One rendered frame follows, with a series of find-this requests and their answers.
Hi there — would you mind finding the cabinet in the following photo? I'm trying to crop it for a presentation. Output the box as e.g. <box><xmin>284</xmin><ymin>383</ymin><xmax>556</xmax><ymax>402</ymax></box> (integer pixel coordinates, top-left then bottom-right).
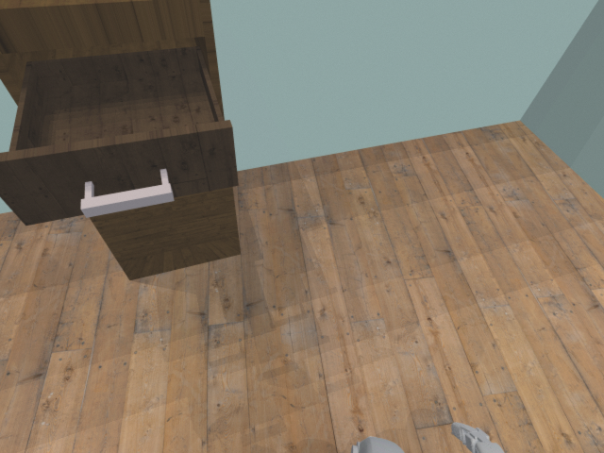
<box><xmin>0</xmin><ymin>0</ymin><xmax>241</xmax><ymax>280</ymax></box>

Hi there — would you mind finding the handle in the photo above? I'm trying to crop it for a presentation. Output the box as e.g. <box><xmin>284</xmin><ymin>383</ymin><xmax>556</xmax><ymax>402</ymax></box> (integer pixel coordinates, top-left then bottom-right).
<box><xmin>81</xmin><ymin>169</ymin><xmax>175</xmax><ymax>218</ymax></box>

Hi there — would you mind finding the right robot hand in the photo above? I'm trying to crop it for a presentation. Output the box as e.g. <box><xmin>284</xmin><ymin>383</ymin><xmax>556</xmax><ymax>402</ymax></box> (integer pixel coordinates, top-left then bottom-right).
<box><xmin>451</xmin><ymin>422</ymin><xmax>504</xmax><ymax>453</ymax></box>

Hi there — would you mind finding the drawer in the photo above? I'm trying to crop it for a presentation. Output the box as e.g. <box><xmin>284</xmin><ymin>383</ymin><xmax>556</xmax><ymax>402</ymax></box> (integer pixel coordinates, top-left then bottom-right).
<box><xmin>0</xmin><ymin>46</ymin><xmax>239</xmax><ymax>226</ymax></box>

